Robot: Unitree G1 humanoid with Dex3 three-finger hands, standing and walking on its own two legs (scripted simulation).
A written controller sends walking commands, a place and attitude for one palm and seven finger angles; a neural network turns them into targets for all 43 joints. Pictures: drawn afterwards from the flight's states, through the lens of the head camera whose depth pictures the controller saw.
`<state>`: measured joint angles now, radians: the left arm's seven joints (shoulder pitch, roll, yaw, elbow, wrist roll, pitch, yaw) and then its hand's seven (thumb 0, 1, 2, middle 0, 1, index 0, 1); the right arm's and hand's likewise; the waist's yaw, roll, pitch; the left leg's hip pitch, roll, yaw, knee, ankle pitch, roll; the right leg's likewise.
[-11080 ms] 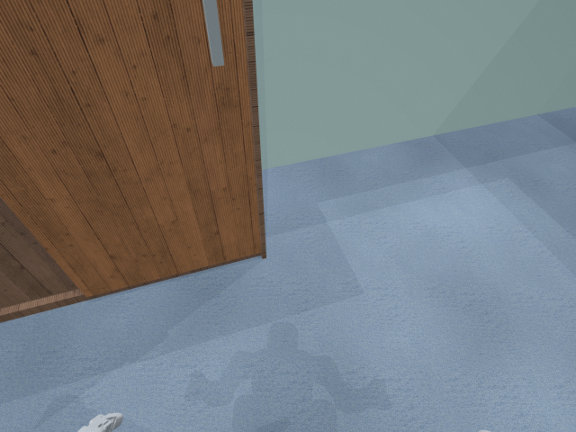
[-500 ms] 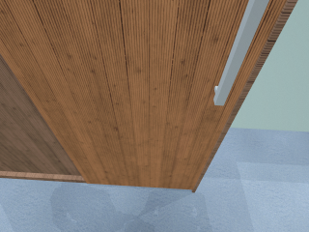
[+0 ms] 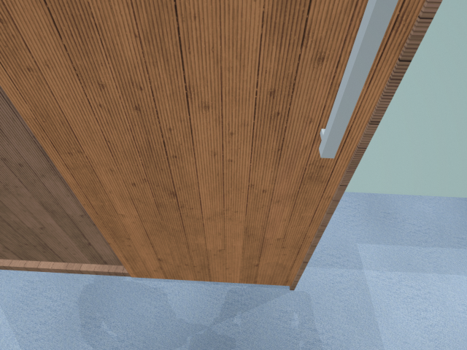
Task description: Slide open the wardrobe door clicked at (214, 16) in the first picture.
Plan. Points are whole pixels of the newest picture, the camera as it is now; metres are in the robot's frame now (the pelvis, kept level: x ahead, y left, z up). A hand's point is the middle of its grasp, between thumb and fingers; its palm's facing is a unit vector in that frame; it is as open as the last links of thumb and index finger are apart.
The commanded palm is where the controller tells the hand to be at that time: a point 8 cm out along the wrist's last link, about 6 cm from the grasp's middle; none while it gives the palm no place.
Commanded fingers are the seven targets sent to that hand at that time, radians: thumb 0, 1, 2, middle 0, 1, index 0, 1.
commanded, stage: look again from close up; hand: right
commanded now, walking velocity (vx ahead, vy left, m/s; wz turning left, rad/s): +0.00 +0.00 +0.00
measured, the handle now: (348, 77) +0.47 -0.14 +0.25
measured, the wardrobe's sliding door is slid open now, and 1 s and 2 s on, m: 0.00 0.00 0.00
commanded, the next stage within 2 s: raise the hand with hooked fingers in 0.08 s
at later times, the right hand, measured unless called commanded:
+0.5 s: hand (372, 315) +0.18 -0.19 +0.03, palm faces -0.01 +1.00 -0.02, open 8.1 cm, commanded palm +0.12 -0.26 -0.01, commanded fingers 0.00 -0.50 -0.73 0.23 0.56 0.23 0.56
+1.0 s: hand (428, 295) +0.20 -0.25 +0.08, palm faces +0.03 +1.00 -0.06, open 11.0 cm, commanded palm +0.15 -0.30 +0.10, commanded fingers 0.00 0.08 -0.48 0.27 0.93 0.27 0.93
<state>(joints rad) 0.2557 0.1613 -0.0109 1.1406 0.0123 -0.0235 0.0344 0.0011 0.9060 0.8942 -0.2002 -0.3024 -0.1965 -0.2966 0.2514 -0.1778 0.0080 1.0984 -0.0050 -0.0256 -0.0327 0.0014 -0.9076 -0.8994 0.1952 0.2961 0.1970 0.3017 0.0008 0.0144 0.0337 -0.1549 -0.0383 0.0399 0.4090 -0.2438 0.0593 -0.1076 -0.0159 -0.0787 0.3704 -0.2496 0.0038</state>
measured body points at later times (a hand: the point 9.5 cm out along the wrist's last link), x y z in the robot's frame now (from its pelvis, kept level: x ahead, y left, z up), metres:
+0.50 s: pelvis -0.03 -0.01 -0.03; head -0.03 -0.01 +0.42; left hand +0.17 +0.24 -0.08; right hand +0.18 -0.24 +0.04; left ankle -0.01 +0.08 -0.74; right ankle -0.03 -0.12 -0.74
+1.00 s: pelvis -0.03 -0.03 -0.02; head -0.02 -0.02 +0.43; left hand +0.14 +0.17 -0.10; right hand +0.19 -0.30 +0.08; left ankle -0.01 +0.08 -0.74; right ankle -0.03 -0.12 -0.74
